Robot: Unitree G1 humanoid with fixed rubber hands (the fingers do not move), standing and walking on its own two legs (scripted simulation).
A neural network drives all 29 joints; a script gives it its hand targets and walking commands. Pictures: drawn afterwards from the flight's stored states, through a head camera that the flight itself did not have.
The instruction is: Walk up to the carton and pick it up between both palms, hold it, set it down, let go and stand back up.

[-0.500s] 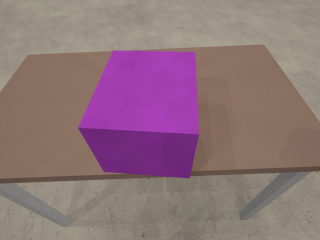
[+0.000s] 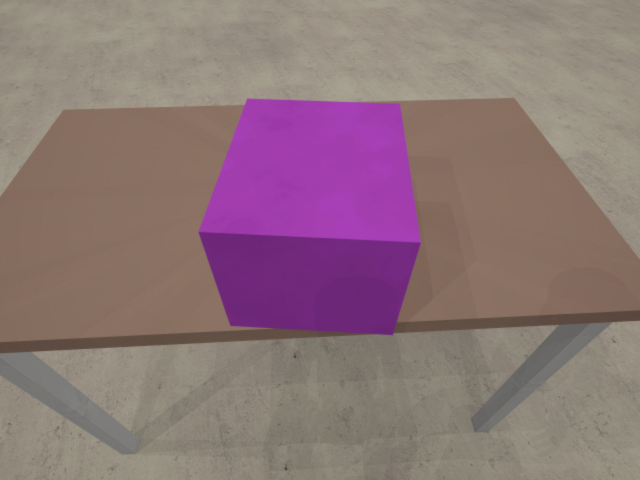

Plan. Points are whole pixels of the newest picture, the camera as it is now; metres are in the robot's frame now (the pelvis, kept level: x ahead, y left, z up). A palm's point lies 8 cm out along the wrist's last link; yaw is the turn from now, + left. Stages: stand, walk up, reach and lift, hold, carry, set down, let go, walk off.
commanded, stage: walk up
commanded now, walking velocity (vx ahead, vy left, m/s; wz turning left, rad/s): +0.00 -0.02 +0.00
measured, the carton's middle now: (317, 212) +0.48 +0.02 +0.07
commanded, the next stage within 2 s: stand in 1.70 s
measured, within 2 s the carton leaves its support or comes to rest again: neither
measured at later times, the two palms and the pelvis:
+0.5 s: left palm out of the picture -0.05 +0.14 -0.14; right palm out of the picture -0.02 -0.24 -0.15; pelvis -0.01 -0.04 +0.00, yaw +1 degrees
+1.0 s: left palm out of the picture -0.04 +0.27 -0.15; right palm out of the picture +0.07 -0.16 -0.13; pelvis +0.03 +0.06 +0.00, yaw -1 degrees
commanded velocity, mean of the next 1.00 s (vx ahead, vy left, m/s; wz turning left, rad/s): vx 0.04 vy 0.04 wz -0.04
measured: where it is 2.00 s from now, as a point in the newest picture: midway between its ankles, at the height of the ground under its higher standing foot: outside the picture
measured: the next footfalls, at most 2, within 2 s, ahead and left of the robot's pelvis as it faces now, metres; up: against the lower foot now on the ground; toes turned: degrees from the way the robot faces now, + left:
right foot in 0.06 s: +0.01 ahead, -0.13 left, +0.00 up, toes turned -1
left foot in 0.88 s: +0.07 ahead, +0.17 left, +0.00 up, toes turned -3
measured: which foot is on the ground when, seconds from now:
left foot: down 0.00-0.54, up 0.56-0.86, down 0.88-1.00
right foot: up 0.00-0.04, down 0.06-0.88, up 0.90-1.00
